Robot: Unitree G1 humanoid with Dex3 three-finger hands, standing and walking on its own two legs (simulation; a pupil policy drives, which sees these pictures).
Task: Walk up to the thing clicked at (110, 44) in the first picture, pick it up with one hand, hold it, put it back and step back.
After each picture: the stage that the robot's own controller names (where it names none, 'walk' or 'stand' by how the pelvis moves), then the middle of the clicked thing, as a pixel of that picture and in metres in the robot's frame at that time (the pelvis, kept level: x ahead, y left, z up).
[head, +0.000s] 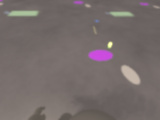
stand; (109, 45) +1.74 -0.54 -0.72
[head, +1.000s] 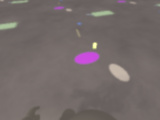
walk; (94, 45) +1.68 -0.05 -0.70
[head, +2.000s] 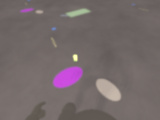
walk; (75, 57) +1.14 +0.28 -0.71
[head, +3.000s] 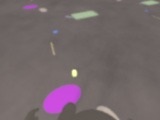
walk; (74, 73) +0.75 +0.23 -0.71
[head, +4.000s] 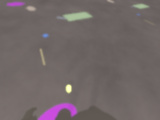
walk; (68, 88) +0.47 +0.17 -0.71
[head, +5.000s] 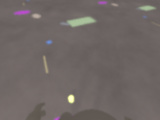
stand; (71, 99) +0.36 +0.16 -0.71
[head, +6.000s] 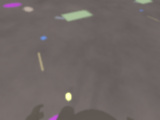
stand; (68, 96) +0.34 +0.18 -0.71
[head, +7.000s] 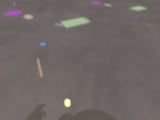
stand; (67, 103) +0.32 +0.18 -0.73
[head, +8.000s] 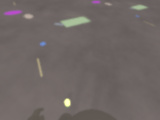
stand; (67, 102) +0.31 +0.19 -0.73
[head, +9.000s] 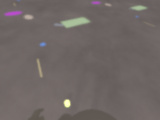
stand; (67, 103) +0.31 +0.19 -0.73
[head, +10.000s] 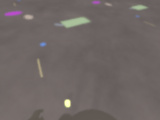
stand; (67, 103) +0.30 +0.19 -0.73
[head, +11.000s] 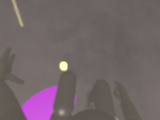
go down; (63, 66) +0.37 +0.22 -0.38
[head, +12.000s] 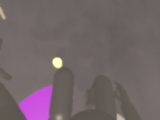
go down; (57, 63) +0.37 +0.25 -0.30
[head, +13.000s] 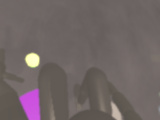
close in; (32, 60) +0.35 +0.28 -0.22
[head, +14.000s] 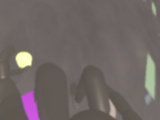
close; (24, 61) +0.34 +0.29 -0.21
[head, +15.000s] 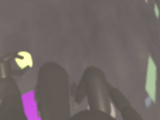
lift; (24, 61) +0.33 +0.30 -0.21
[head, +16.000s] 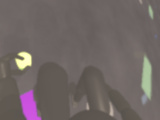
lift; (24, 61) +0.33 +0.29 -0.21
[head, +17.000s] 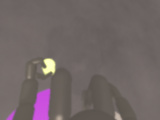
lift; (48, 68) +0.30 +0.26 -0.09
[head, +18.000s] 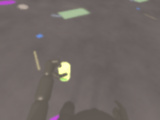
lift; (64, 72) +0.33 +0.15 +0.04
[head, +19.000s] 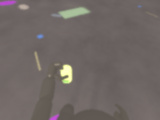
hold; (66, 74) +0.33 +0.15 +0.00
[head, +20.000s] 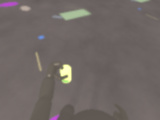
hold; (66, 74) +0.33 +0.15 +0.00
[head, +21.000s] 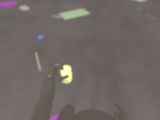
hold; (66, 74) +0.33 +0.15 +0.00
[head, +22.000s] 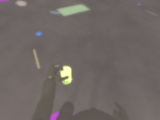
crouch; (66, 75) +0.33 +0.15 -0.02
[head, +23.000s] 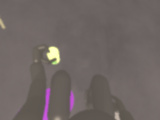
lower; (53, 56) +0.41 +0.23 -0.10
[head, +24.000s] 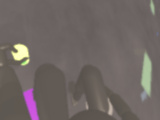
lower; (21, 55) +0.38 +0.29 -0.22
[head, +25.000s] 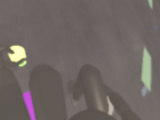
lower; (18, 56) +0.38 +0.30 -0.21
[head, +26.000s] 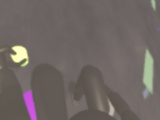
lower; (20, 56) +0.37 +0.30 -0.21
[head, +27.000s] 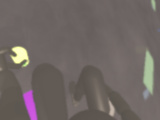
lower; (20, 57) +0.36 +0.30 -0.21
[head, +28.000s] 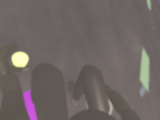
open; (20, 60) +0.35 +0.29 -0.22
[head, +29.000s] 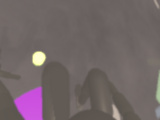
stand; (38, 59) +0.35 +0.27 -0.22
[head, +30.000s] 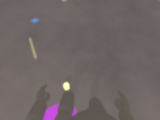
stand; (66, 86) +0.35 +0.18 -0.58
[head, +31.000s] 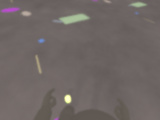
stand; (67, 99) +0.35 +0.18 -0.66
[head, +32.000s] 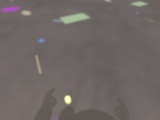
stand; (67, 99) +0.33 +0.18 -0.67
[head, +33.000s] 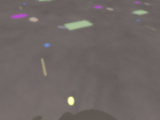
stand; (70, 101) +0.37 +0.15 -0.72
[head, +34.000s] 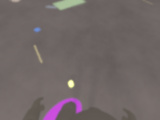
walk; (71, 84) +0.44 +0.16 -0.70
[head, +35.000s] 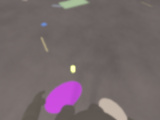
walk; (73, 69) +0.71 +0.18 -0.69
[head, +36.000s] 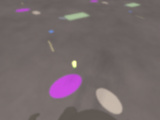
stand; (74, 64) +0.99 +0.27 -0.71
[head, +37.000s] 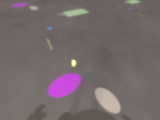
stand; (73, 63) +0.97 +0.23 -0.72
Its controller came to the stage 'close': yes
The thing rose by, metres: 0.70
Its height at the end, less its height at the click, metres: +0.00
